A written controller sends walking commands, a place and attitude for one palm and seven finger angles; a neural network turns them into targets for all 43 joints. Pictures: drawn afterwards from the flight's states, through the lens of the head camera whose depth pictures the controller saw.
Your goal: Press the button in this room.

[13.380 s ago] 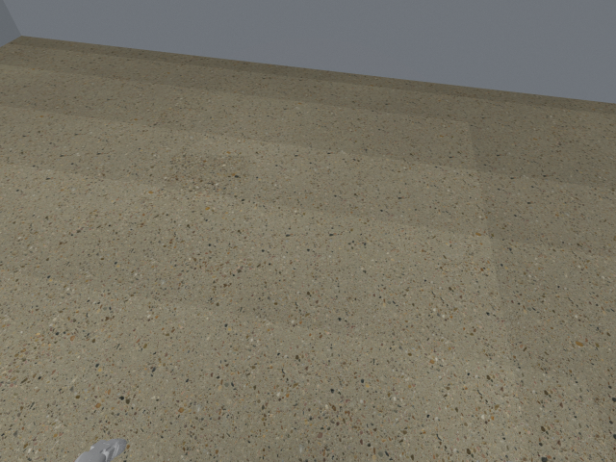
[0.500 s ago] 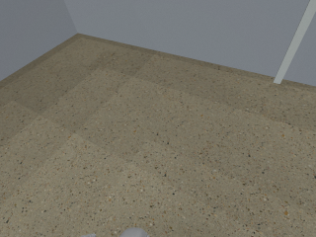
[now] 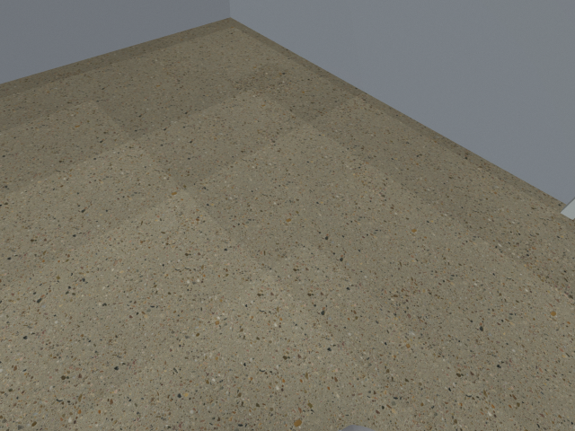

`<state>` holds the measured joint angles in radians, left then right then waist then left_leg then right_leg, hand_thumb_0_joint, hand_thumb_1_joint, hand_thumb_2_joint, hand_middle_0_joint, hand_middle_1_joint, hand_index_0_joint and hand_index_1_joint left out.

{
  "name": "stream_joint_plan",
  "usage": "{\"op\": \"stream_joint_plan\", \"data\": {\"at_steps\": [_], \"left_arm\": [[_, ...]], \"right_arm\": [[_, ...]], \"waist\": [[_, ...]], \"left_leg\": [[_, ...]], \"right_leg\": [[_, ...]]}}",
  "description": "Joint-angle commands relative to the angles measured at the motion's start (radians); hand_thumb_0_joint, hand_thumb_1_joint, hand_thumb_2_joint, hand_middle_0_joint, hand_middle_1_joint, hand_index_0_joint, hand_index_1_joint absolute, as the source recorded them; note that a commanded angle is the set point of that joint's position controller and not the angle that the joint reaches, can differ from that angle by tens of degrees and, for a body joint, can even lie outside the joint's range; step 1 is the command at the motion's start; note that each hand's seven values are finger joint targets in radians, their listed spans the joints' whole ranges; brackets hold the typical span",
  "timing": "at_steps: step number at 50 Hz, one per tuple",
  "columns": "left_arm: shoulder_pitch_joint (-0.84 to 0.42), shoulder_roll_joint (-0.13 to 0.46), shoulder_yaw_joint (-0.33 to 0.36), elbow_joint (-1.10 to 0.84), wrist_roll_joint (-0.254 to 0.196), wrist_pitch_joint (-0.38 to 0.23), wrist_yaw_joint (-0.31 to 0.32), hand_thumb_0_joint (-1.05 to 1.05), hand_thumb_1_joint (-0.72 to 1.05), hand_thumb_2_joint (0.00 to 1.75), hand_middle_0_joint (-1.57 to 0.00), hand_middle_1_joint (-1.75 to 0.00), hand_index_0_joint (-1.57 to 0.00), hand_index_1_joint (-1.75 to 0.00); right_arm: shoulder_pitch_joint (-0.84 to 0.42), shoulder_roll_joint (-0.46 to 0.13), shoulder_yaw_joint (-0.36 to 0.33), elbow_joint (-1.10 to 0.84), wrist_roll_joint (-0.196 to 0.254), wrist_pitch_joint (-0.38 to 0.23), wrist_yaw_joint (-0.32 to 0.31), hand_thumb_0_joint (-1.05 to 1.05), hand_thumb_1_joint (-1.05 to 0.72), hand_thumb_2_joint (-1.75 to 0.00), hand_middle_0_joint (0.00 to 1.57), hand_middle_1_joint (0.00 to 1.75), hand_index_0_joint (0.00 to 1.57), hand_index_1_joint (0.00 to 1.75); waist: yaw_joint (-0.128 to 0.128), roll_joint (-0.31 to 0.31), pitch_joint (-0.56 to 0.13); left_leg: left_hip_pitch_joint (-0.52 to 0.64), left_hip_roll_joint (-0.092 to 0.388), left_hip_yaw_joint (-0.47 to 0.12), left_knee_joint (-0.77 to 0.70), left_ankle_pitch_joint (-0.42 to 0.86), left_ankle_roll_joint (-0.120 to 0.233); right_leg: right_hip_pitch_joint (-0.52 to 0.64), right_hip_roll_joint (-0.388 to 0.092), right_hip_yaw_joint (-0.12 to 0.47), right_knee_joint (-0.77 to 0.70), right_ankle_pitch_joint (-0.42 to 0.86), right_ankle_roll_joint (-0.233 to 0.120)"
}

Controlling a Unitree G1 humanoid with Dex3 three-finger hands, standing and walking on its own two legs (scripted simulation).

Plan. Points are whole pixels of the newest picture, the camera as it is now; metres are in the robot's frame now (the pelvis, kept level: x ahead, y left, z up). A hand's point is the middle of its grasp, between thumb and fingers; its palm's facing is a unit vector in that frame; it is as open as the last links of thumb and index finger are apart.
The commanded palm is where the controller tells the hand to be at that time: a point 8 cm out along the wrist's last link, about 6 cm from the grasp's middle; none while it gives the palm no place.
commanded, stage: turn or walk to find it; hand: left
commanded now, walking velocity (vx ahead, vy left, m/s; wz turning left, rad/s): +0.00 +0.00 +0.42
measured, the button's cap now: out of the picture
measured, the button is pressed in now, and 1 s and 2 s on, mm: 0 0 0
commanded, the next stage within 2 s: none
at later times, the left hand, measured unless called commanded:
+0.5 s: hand out of the picture +0.03 +0.15 -0.14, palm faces +0.22 -0.94 -0.27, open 7.4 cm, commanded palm none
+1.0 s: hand out of the picture -0.10 +0.21 -0.17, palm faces +0.45 -0.86 -0.23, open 7.4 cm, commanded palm none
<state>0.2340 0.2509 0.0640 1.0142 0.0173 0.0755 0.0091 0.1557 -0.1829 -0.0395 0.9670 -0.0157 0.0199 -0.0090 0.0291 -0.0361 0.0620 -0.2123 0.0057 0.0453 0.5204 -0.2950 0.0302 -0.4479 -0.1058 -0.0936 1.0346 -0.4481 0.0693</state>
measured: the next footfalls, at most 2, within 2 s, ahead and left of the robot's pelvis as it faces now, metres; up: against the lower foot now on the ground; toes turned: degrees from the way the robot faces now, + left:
right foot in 0.30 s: +0.04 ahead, -0.14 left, +0.00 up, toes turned +2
left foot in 0.78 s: -0.05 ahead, +0.10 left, +0.00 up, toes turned +25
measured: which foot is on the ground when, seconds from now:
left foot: down 0.00-0.30, up 0.32-0.76, down 0.78-1.00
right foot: up 0.00-0.28, down 0.30-0.78, up 0.80-1.00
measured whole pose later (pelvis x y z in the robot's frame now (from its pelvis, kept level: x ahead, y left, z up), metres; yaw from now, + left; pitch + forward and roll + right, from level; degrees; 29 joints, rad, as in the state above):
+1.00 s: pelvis -0.05 +0.00 +0.00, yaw +24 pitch -1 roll -1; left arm 0.20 0.25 0.06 0.99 0.02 0.06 0.01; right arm 0.15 -0.19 -0.04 0.96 -0.01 0.02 -0.01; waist 0.03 -0.02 0.07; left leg -0.22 -0.01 0.02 0.47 -0.24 0.04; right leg -0.45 -0.10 -0.05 1.07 -0.41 0.08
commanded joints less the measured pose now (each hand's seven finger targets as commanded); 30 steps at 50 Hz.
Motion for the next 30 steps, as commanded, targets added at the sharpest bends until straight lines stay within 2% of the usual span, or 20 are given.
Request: {"op": "stream_joint_plan", "data": {"at_steps": [1,4,7,11,12,13,14,15,16,17,18,19,21,23,27,28,30], "left_arm": [[-0.027,0.066,0.009,-0.090,-0.003,-0.042,0.000,0.00,0.90,0.90,-0.20,-0.30,-0.20,-0.30],[-0.066,0.054,0.005,-0.112,-0.006,-0.042,0.007,0.00,0.90,0.90,-0.20,-0.30,-0.20,-0.30],[-0.093,0.043,0.001,-0.132,-0.009,-0.043,0.010,0.00,0.90,0.90,-0.20,-0.30,-0.20,-0.30],[-0.051,0.043,0.001,-0.131,-0.013,-0.053,0.012,0.00,0.90,0.90,-0.20,-0.30,-0.20,-0.30],[-0.017,0.045,0.002,-0.123,-0.014,-0.059,0.012,0.00,0.90,0.90,-0.20,-0.30,-0.20,-0.30],[0.015,0.053,0.005,-0.115,-0.013,-0.067,0.014,0.00,0.90,0.90,-0.20,-0.30,-0.20,-0.30],[0.046,0.092,0.013,-0.109,-0.006,-0.079,0.018,0.00,0.90,0.90,-0.20,-0.30,-0.20,-0.30],[0.071,0.182,0.032,-0.105,0.009,-0.088,0.027,0.00,0.90,0.90,-0.20,-0.30,-0.20,-0.30],[0.081,0.215,0.035,-0.118,0.006,-0.084,0.028,0.00,0.90,0.90,-0.20,-0.30,-0.20,-0.30],[0.031,0.171,0.031,-0.129,-0.001,-0.085,0.032,0.00,0.90,0.90,-0.20,-0.30,-0.20,-0.30],[-0.034,0.144,0.031,-0.144,-0.001,-0.084,0.032,0.00,0.90,0.90,-0.20,-0.30,-0.20,-0.30],[-0.072,0.126,0.020,-0.157,-0.002,-0.080,0.028,0.00,0.90,0.90,-0.20,-0.30,-0.20,-0.30],[-0.100,0.086,0.010,-0.164,-0.002,-0.086,0.026,0.00,0.90,0.90,-0.20,-0.30,-0.20,-0.30],[-0.056,0.088,0.008,-0.157,0.000,-0.092,0.026,0.00,0.90,0.90,-0.20,-0.30,-0.20,-0.30],[0.007,0.109,0.016,-0.131,0.006,-0.091,0.028,0.00,0.90,0.90,-0.20,-0.30,-0.20,-0.30],[0.028,0.117,0.018,-0.123,0.008,-0.090,0.027,0.00,0.90,0.90,-0.20,-0.30,-0.20,-0.30],[0.043,0.134,0.023,-0.112,0.011,-0.086,0.026,0.00,0.90,0.90,-0.20,-0.30,-0.20,-0.30]], "right_arm": [[0.041,-0.206,-0.043,-0.045,0.000,-0.018,-0.014,0.00,-0.90,-0.90,0.20,0.30,0.20,0.30],[0.081,-0.206,-0.050,-0.037,-0.003,-0.016,-0.012,0.00,-0.90,-0.90,0.20,0.30,0.20,0.30],[0.079,-0.211,-0.057,-0.040,-0.009,-0.008,-0.009,0.00,-0.90,-0.90,0.20,0.30,0.20,0.30],[0.051,-0.214,-0.063,-0.053,-0.011,-0.001,-0.004,0.00,-0.90,-0.90,0.20,0.30,0.20,0.30],[0.040,-0.212,-0.064,-0.058,-0.009,0.000,-0.004,0.00,-0.90,-0.90,0.20,0.30,0.20,0.30],[0.034,-0.203,-0.065,-0.061,-0.003,0.000,-0.003,0.00,-0.90,-0.90,0.20,0.30,0.20,0.30],[0.046,-0.169,-0.062,-0.065,0.004,-0.002,0.002,0.00,-0.90,-0.90,0.20,0.30,0.20,0.30],[0.058,-0.100,-0.049,-0.083,0.011,-0.005,0.008,0.00,-0.90,-0.90,0.20,0.30,0.20,0.30],[0.010,-0.123,-0.057,-0.106,0.005,0.006,0.005,0.00,-0.90,-0.90,0.20,0.30,0.20,0.30],[0.031,-0.144,-0.065,-0.081,-0.002,0.023,0.004,0.00,-0.90,-0.90,0.20,0.30,0.20,0.30],[0.048,-0.143,-0.069,-0.061,-0.006,0.031,0.010,0.00,-0.90,-0.90,0.20,0.30,0.20,0.30],[0.059,-0.137,-0.071,-0.045,-0.007,0.037,0.016,0.00,-0.90,-0.90,0.20,0.30,0.20,0.30],[0.104,-0.124,-0.068,-0.021,-0.008,0.038,0.025,0.00,-0.90,-0.90,0.20,0.30,0.20,0.30],[0.099,-0.120,-0.063,-0.019,-0.007,0.039,0.026,0.00,-0.90,-0.90,0.20,0.30,0.20,0.30],[0.045,-0.113,-0.055,-0.030,-0.004,0.037,0.025,0.00,-0.90,-0.90,0.20,0.30,0.20,0.30],[0.021,-0.114,-0.050,-0.036,-0.004,0.036,0.024,0.00,-0.90,-0.90,0.20,0.30,0.20,0.30],[0.001,-0.103,-0.043,-0.043,-0.001,0.032,0.023,0.00,-0.90,-0.90,0.20,0.30,0.20,0.30]], "waist": [[-0.034,0.150,-0.069],[-0.054,0.151,-0.071],[-0.062,0.180,-0.065],[-0.042,0.211,-0.080],[-0.024,0.198,-0.103],[-0.006,0.171,-0.119],[0.005,0.066,-0.143],[0.015,-0.200,-0.161],[0.036,-0.239,-0.109],[0.007,-0.165,-0.088],[-0.015,-0.183,-0.037],[-0.035,-0.122,0.007],[-0.059,-0.110,0.002],[-0.041,-0.132,-0.022],[-0.011,-0.135,-0.038],[0.002,-0.129,-0.040],[0.013,-0.139,-0.053]], "left_leg": [[0.115,0.230,-0.215,-0.184,0.535,0.118],[0.136,0.239,-0.257,-0.175,0.558,0.135],[0.092,0.239,-0.296,-0.167,0.503,0.142],[0.034,0.208,-0.335,-0.125,0.513,0.127],[0.013,0.193,-0.331,-0.096,0.495,0.113],[-0.037,0.163,-0.321,-0.049,0.439,0.081],[-0.135,0.104,-0.275,0.023,0.291,0.028],[-0.327,-0.031,-0.124,0.218,-0.048,-0.043],[-0.341,-0.053,-0.102,0.422,-0.309,-0.059],[-0.321,-0.025,-0.159,0.564,-0.260,-0.054],[-0.331,-0.008,-0.158,0.637,-0.212,-0.056],[-0.333,-0.001,-0.141,0.692,-0.154,-0.062],[-0.334,0.013,-0.113,0.712,-0.073,-0.076],[-0.333,0.016,-0.095,0.695,-0.051,-0.092],[-0.325,0.037,-0.064,0.568,-0.101,-0.110],[-0.310,0.037,-0.050,0.520,-0.124,-0.110],[-0.277,0.039,-0.024,0.423,-0.152,-0.108]], "right_leg": [[-0.093,0.001,0.056,0.048,0.048,0.016],[-0.083,0.011,0.063,-0.028,0.025,0.025],[-0.018,0.025,0.061,-0.149,-0.009,0.019],[0.115,0.064,0.037,-0.352,0.040,0.005],[0.178,0.069,0.034,-0.442,0.107,0.003],[0.274,0.062,0.030,-0.580,0.219,0.001],[0.412,-0.013,0.090,-0.679,0.311,-0.015],[0.537,-0.256,0.322,-0.711,0.424,-0.096],[0.393,-0.397,0.406,-0.733,0.547,-0.201],[0.305,-0.357,0.345,-0.756,0.435,-0.228],[0.236,-0.312,0.303,-0.780,0.319,-0.216],[0.202,-0.262,0.242,-0.778,0.259,-0.189],[0.219,-0.206,0.128,-0.755,0.323,-0.156],[0.269,-0.195,0.096,-0.741,0.382,-0.156],[0.343,-0.232,0.077,-0.719,0.463,-0.185],[0.350,-0.240,0.075,-0.708,0.500,-0.191],[0.368,-0.252,0.057,-0.685,0.556,-0.204]]}}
